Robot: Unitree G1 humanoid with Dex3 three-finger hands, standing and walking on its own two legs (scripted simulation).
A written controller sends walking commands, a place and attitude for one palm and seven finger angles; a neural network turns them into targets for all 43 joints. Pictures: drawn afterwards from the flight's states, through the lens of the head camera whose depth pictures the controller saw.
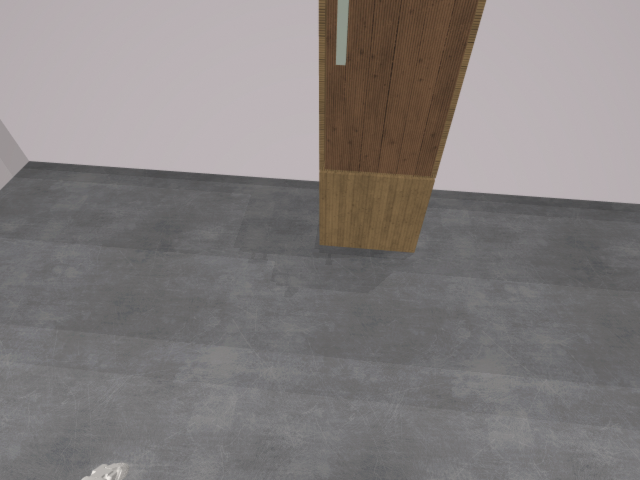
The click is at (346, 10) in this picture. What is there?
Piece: cupboard door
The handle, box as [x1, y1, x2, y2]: [336, 0, 348, 64]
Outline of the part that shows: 338,0 336,64 345,64 348,0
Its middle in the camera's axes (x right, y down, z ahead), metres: +0.05 -0.52 +0.95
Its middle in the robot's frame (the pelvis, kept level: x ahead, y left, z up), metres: +1.08 +0.00 +0.11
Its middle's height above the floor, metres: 0.88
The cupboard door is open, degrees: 0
